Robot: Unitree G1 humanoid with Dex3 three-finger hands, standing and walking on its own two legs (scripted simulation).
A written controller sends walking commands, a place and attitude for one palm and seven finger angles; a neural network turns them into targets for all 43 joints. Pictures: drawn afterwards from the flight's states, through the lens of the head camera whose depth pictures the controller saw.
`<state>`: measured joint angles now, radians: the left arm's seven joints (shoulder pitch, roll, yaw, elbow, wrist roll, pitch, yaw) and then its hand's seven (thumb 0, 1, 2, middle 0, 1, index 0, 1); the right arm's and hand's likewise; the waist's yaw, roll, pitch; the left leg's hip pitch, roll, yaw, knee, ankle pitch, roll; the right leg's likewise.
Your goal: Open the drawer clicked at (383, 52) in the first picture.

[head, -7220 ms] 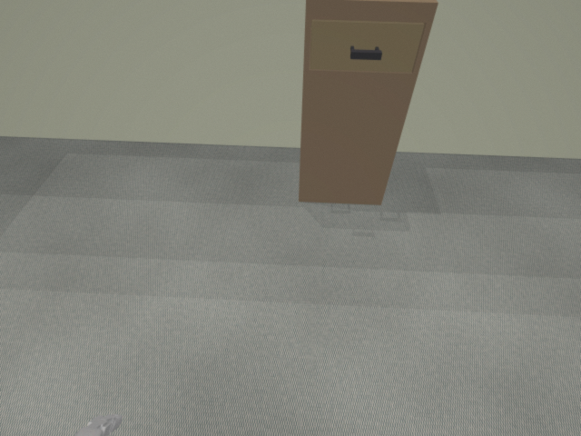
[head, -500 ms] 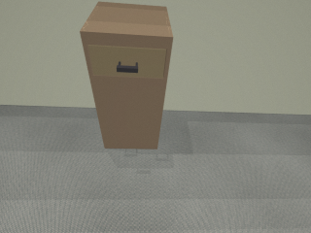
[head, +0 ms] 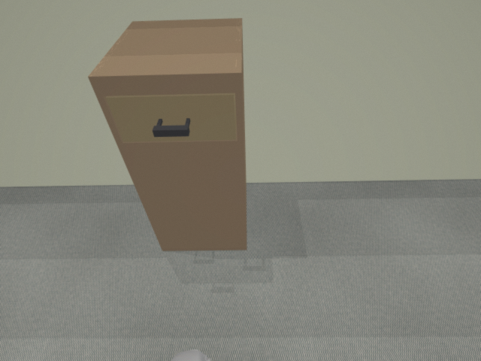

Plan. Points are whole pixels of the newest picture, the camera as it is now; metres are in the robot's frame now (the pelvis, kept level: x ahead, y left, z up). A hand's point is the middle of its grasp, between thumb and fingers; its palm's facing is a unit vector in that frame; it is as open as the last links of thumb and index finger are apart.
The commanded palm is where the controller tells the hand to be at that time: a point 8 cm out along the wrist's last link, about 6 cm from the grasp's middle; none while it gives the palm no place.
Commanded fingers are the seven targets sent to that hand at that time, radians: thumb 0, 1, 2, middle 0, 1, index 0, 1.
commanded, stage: take the last steps up to it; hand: left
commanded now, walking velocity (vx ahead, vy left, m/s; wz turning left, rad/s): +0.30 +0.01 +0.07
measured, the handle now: (172, 126) +0.74 +0.24 -0.02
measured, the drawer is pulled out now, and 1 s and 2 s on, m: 0.00 0.00 0.00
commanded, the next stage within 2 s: come to a stop and stand still in 0.38 s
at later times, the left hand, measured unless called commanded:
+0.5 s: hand out of the picture +0.15 +0.23 -0.19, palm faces +0.09 -0.98 -0.16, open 7.4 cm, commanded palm none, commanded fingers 0.00 0.90 0.90 -0.20 -0.30 -0.20 -0.30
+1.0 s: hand (156, 312) +0.26 +0.21 -0.18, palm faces +0.06 -0.97 -0.23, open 7.4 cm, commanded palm none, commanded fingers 0.00 0.90 0.90 -0.20 -0.30 -0.20 -0.30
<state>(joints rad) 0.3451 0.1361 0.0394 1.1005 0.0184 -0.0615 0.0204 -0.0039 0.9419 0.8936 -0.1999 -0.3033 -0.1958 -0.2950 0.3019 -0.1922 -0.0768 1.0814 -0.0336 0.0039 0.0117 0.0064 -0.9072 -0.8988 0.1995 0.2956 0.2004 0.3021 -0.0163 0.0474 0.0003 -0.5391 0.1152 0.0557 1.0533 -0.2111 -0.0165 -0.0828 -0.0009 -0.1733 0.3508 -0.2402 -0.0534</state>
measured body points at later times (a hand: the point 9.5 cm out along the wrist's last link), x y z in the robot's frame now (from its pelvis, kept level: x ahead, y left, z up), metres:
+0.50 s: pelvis +0.17 +0.06 -0.01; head +0.18 +0.07 +0.44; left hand +0.14 +0.28 -0.17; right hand +0.26 -0.17 -0.14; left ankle +0.19 +0.13 -0.75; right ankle +0.16 -0.08 -0.67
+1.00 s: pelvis +0.17 +0.03 -0.02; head +0.21 +0.01 +0.43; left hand +0.26 +0.26 -0.16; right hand +0.19 -0.20 -0.18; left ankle +0.13 +0.16 -0.71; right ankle +0.27 -0.09 -0.75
